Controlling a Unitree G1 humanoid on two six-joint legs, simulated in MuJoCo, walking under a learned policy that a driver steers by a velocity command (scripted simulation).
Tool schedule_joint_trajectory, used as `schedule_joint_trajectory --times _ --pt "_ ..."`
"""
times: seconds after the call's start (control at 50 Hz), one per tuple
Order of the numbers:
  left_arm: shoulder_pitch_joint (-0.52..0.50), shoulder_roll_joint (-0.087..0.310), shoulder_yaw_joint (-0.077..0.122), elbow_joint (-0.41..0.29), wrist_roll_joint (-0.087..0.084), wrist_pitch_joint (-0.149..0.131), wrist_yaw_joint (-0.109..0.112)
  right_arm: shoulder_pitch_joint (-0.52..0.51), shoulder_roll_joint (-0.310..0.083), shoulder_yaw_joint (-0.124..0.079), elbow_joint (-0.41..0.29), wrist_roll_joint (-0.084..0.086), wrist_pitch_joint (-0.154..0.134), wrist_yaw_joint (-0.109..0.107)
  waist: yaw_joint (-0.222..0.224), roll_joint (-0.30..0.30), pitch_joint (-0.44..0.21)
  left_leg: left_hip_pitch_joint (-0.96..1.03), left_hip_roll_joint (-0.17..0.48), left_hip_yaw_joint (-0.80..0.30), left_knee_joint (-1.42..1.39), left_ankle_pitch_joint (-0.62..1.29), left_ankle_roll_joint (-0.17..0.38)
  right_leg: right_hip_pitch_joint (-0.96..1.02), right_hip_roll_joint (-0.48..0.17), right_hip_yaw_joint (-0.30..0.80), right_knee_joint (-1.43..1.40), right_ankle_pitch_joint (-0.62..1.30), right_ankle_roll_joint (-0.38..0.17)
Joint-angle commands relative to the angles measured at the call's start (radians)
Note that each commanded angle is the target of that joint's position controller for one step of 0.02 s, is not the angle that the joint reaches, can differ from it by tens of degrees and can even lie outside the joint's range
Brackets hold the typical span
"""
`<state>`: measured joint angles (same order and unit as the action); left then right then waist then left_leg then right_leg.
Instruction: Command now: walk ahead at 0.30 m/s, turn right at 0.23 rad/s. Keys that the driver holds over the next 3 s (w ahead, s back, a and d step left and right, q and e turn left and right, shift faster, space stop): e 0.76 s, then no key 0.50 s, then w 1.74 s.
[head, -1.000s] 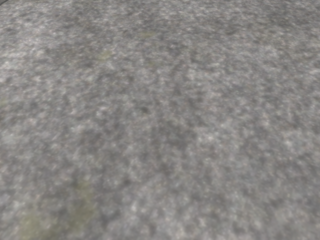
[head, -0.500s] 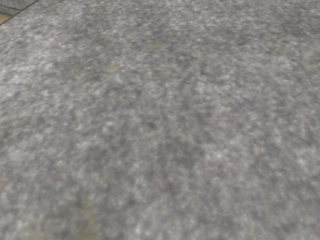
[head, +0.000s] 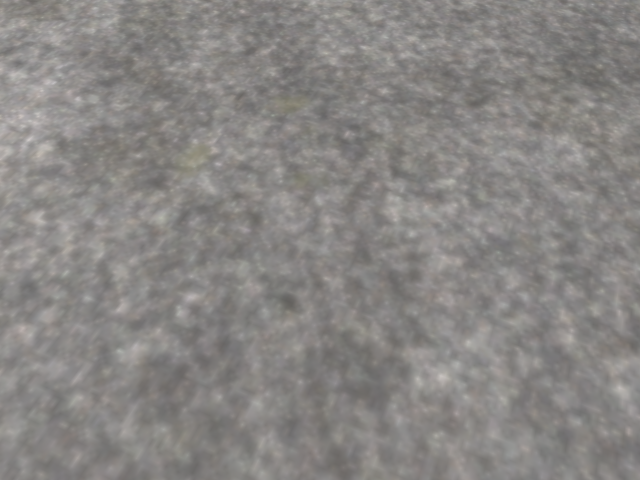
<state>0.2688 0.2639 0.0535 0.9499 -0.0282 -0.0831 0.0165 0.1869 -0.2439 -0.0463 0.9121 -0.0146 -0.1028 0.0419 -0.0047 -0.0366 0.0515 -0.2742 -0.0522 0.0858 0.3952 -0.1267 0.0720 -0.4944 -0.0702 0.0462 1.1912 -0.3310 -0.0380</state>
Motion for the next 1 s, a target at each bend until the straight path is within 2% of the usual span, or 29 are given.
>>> schedule_joint_trajectory --times 0.02,0.08,0.14,0.22,0.28,0.3,0.32,0.34,0.36,0.38,0.4,0.42,0.44,0.46,0.5,0.56,0.62,0.68,0.7,0.74,0.76,0.78,0.8,0.82,0.84,0.86,0.88,0.94,1.0 --pt "0.139 0.033 0.018 -0.011 0.003 0.032 0.015 -0.040 -0.095 -0.014 -0.034 -0.018 -0.029 -0.005 0.058 0.107 -0.058 -0.012 0.281 -0.135 -0.211 0.516 0.157 0.007 -0.038 0.049 -0.038 0.057 0.017" --pt "0.043 0.046 0.022 -0.067 0.021 0.040 0.011 -0.050 -0.133 -0.021 -0.030 -0.017 -0.016 -0.037 0.056 0.101 -0.058 0.011 0.265 -0.033 -0.209 0.555 0.145 -0.037 -0.033 0.034 -0.231 0.223 0.038" --pt "-0.068 0.029 0.013 -0.116 0.024 0.039 -0.012 -0.032 -0.165 -0.025 -0.026 -0.006 0.009 -0.067 0.013 0.093 -0.071 0.062 0.262 0.021 -0.196 0.530 0.134 -0.014 -0.025 -0.018 -0.412 0.349 0.043" --pt "-0.148 0.056 0.020 -0.183 0.024 0.051 -0.035 0.003 -0.191 -0.036 -0.014 0.015 0.050 -0.082 -0.019 0.087 -0.072 0.202 0.313 0.018 -0.126 0.493 0.131 -0.052 -0.011 -0.045 -0.513 0.278 0.031" --pt "-0.149 0.076 0.031 -0.223 0.022 0.056 -0.052 -0.007 -0.202 -0.046 -0.028 0.032 0.081 -0.090 -0.008 0.106 -0.071 0.259 0.340 0.011 0.000 0.525 0.103 -0.043 0.020 -0.078 -0.569 0.140 -0.004" --pt "-0.110 0.084 0.038 -0.222 0.020 0.054 -0.055 -0.021 -0.201 -0.048 -0.039 0.038 0.091 -0.095 0.016 0.101 -0.087 0.257 0.322 0.029 0.087 0.572 0.078 0.019 0.049 -0.102 -0.638 0.159 -0.025" --pt "-0.032 0.120 0.057 -0.210 0.022 0.047 -0.051 0.001 -0.190 -0.046 -0.041 0.037 0.096 -0.097 0.051 0.060 -0.133 0.220 0.267 0.063 0.240 0.564 0.029 0.159 0.077 -0.092 -0.741 0.311 -0.061" --pt "0.055 0.237 0.092 -0.209 0.030 0.049 -0.031 0.021 -0.168 -0.036 -0.069 0.009 0.090 -0.093 0.069 -0.105 -0.226 0.037 0.174 0.099 0.514 0.304 -0.049 0.391 -0.068 0.141 -0.752 0.753 -0.144" --pt "0.064 0.311 0.100 -0.225 0.044 0.054 -0.017 0.046 -0.086 -0.008 -0.110 -0.029 0.078 -0.078 0.012 -0.273 -0.309 -0.313 -0.027 0.044 0.830 -0.557 -0.119 0.645 -0.302 0.507 -0.731 1.088 -0.370" --pt "0.073 0.226 0.078 -0.241 0.043 0.053 -0.021 0.021 -0.127 -0.014 -0.103 -0.005 0.067 -0.059 0.058 -0.147 -0.428 -0.349 -0.002 -0.169 0.932 -0.574 -0.103 0.653 -0.304 0.539 -0.773 0.896 -0.393" --pt "-0.011 0.196 0.072 -0.265 0.035 0.051 -0.019 -0.027 -0.151 -0.023 -0.117 0.029 0.067 -0.054 0.045 -0.083 -0.327 -0.401 0.033 -0.178 0.932 -0.494 -0.093 0.569 -0.256 0.434 -0.796 0.761 -0.340" --pt "-0.076 0.171 0.066 -0.279 0.018 0.055 -0.013 -0.047 -0.150 -0.027 -0.110 0.028 0.072 -0.063 0.022 0.002 -0.246 -0.410 0.066 -0.171 0.865 -0.414 -0.097 0.474 -0.198 0.353 -0.820 0.613 -0.271" --pt "-0.115 0.153 0.060 -0.292 0.010 0.064 -0.006 -0.069 -0.162 -0.034 -0.112 0.014 0.082 -0.077 0.011 0.019 -0.197 -0.388 0.084 -0.167 0.792 -0.359 -0.105 0.384 -0.164 0.317 -0.842 0.509 -0.235" --pt "-0.132 0.152 0.058 -0.299 0.017 0.071 0.000 -0.068 -0.164 -0.038 -0.118 0.008 0.089 -0.081 -0.010 -0.011 -0.178 -0.324 0.079 -0.156 0.743 -0.319 -0.112 0.297 -0.127 0.287 -0.858 0.473 -0.221" --pt "-0.126 0.168 0.064 -0.309 0.032 0.079 0.008 -0.045 -0.133 -0.032 -0.119 0.010 0.095 -0.084 -0.022 -0.059 -0.182 -0.271 0.050 -0.141 0.638 -0.284 -0.127 0.255 -0.095 0.269 -0.868 0.473 -0.217" --pt "-0.106 0.191 0.074 -0.319 0.025 0.084 0.021 -0.052 -0.118 -0.026 -0.124 0.013 0.096 -0.089 -0.006 -0.073 -0.208 -0.234 0.038 -0.154 0.508 -0.241 -0.146 0.257 -0.089 0.293 -0.863 0.404 -0.211" --pt "-0.115 0.194 0.074 -0.331 0.025 0.095 0.028 -0.074 -0.125 -0.027 -0.135 0.016 0.095 -0.086 0.007 -0.102 -0.200 -0.190 0.026 -0.165 0.416 -0.204 -0.149 0.228 -0.075 0.336 -0.871 0.253 -0.191" --pt "-0.118 0.190 0.073 -0.341 0.025 0.104 0.028 -0.071 -0.136 -0.032 -0.142 0.022 0.083 -0.077 0.013 -0.131 -0.185 -0.149 0.015 -0.170 0.314 -0.215 -0.135 0.236 -0.069 0.397 -0.863 0.207 -0.173" --pt "-0.120 0.189 0.072 -0.345 0.023 0.107 0.028 -0.058 -0.139 -0.034 -0.142 0.024 0.077 -0.072 0.010 -0.139 -0.184 -0.126 0.013 -0.168 0.263 -0.213 -0.126 0.245 -0.066 0.416 -0.852 0.222 -0.166" --pt "-0.142 0.182 0.069 -0.355 0.011 0.118 0.032 0.014 -0.144 -0.041 -0.124 0.025 0.066 -0.061 -0.033 -0.135 -0.181 -0.002 0.014 -0.143 0.057 -0.104 -0.098 0.217 -0.029 0.414 -0.803 0.234 -0.126" --pt "-0.123 0.158 0.062 -0.358 0.008 0.123 0.035 0.055 -0.184 -0.054 -0.114 0.016 0.065 -0.061 -0.038 -0.091 -0.186 0.106 0.097 -0.188 -0.026 -0.052 -0.068 0.144 0.020 0.376 -0.738 0.146 -0.079" --pt "-0.065 0.086 0.045 -0.353 0.018 0.126 0.034 0.055 -0.254 -0.068 -0.125 -0.007 0.074 -0.065 0.008 0.144 -0.191 0.201 0.335 -0.403 -0.080 0.017 0.015 0.007 0.148 0.209 -0.489 -0.122 -0.018" --pt "-0.096 0.134 0.061 -0.398 0.019 0.107 0.029 0.020 -0.285 -0.073 -0.140 -0.045 0.078 -0.060 0.017 0.364 -0.126 0.110 0.461 -0.647 -0.140 0.126 0.178 -0.153 0.230 0.121 -0.306 -0.306 0.022" --pt "-0.076 0.208 0.081 -0.369 0.029 0.099 0.026 -0.044 -0.229 -0.059 -0.180 -0.042 0.072 -0.063 0.024 0.252 -0.114 0.090 0.449 -0.595 -0.129 0.142 0.201 -0.139 0.176 0.167 -0.136 -0.250 0.042" --pt "-0.052 0.217 0.089 -0.338 0.023 0.104 0.025 -0.086 -0.185 -0.050 -0.191 -0.024 0.070 -0.066 0.040 0.181 -0.107 0.081 0.382 -0.479 -0.098 0.155 0.155 -0.130 0.176 0.159 -0.074 -0.184 0.054" --pt "-0.027 0.185 0.083 -0.310 0.025 0.115 0.031 -0.102 -0.165 -0.044 -0.199 -0.006 0.070 -0.067 0.046 0.149 -0.104 0.093 0.324 -0.401 -0.079 0.146 0.118 -0.124 0.172 0.147 -0.030 -0.141 0.074" --pt "-0.020 0.158 0.075 -0.305 0.029 0.122 0.033 -0.097 -0.153 -0.038 -0.196 0.009 0.072 -0.069 0.037 0.150 -0.090 0.099 0.310 -0.370 -0.073 0.175 0.119 -0.133 0.171 0.146 0.015 -0.107 0.092" --pt "-0.068 0.105 0.052 -0.324 0.015 0.122 0.031 -0.043 -0.138 -0.027 -0.180 0.005 0.081 -0.075 0.008 0.181 -0.086 0.134 0.261 -0.275 -0.075 0.209 0.130 -0.098 0.153 0.091 -0.087 -0.063 0.122" --pt "-0.123 0.062 0.025 -0.344 0.024 0.116 0.024 -0.020 -0.157 -0.029 -0.169 0.007 0.088 -0.078 -0.022 0.222 -0.107 0.162 0.256 -0.245 -0.057 0.220 0.129 0.028 0.086 0.025 -0.358 -0.074 0.135"
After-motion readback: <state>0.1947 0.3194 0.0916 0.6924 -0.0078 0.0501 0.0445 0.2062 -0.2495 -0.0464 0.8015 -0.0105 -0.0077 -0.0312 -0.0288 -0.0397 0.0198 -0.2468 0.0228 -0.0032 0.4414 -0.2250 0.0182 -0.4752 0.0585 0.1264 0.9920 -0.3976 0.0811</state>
